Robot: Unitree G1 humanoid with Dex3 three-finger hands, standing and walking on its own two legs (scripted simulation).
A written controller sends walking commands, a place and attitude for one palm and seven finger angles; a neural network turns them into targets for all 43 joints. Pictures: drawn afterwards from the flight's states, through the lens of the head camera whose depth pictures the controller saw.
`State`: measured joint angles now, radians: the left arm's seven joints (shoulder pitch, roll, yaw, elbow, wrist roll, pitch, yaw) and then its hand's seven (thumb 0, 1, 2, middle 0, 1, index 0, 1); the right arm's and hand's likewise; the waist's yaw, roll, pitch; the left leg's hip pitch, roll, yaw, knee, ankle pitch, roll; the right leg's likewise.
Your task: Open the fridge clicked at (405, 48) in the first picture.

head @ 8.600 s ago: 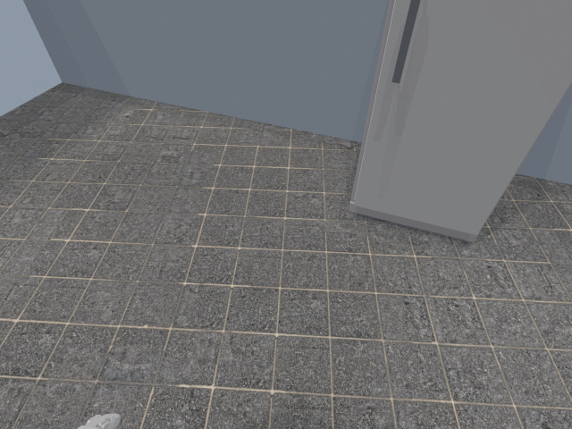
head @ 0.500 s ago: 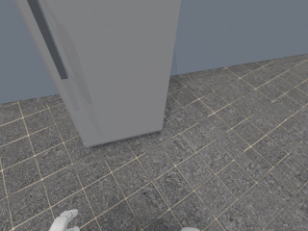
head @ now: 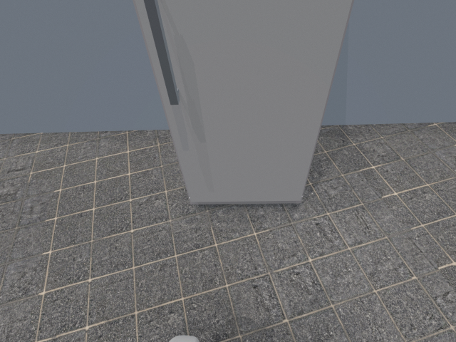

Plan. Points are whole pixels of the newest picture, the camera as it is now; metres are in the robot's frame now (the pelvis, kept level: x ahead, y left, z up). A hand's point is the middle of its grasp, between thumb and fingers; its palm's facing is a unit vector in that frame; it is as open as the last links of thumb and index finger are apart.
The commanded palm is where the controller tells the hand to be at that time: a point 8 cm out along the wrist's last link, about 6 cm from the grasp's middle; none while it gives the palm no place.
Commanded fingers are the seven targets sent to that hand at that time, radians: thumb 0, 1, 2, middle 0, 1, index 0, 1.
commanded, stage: take the last steps up to it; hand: left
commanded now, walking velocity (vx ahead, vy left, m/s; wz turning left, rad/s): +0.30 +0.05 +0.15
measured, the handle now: (164, 46) +0.81 +0.22 +0.13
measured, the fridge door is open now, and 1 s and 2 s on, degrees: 0 0 0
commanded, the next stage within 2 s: come to a stop and stand still in 1.00 s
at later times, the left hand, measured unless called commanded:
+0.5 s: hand out of the picture +0.10 +0.25 -0.18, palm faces +0.07 -0.98 -0.16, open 7.4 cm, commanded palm none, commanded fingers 0.00 0.90 0.90 -0.20 -0.30 -0.20 -0.30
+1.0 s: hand (158, 278) +0.28 +0.19 -0.17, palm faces +0.08 -0.97 -0.21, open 7.2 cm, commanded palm none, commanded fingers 0.00 0.90 0.90 -0.20 -0.30 -0.20 -0.30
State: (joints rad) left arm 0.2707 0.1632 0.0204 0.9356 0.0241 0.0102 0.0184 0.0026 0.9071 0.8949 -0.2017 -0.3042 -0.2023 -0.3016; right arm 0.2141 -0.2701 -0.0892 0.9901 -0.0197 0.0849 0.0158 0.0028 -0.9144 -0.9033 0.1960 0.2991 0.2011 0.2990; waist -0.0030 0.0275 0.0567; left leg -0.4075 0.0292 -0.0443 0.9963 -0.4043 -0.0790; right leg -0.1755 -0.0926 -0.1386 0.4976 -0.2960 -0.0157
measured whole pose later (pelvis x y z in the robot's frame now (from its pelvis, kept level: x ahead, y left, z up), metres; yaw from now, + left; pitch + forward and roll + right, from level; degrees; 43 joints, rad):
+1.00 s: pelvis +0.25 +0.01 +0.00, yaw +3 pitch -1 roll -1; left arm 0.26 0.16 0.04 1.07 0.02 -0.05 0.01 -0.01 0.94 0.90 -0.20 -0.30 -0.20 -0.30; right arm 0.25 -0.17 -0.06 1.04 -0.03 -0.01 0.00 0.00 -0.93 -0.90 0.20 0.30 0.20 0.30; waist -0.02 0.04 0.03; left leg -0.50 0.12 0.06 0.89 -0.25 -0.02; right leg -0.17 0.01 -0.17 0.41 -0.22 -0.06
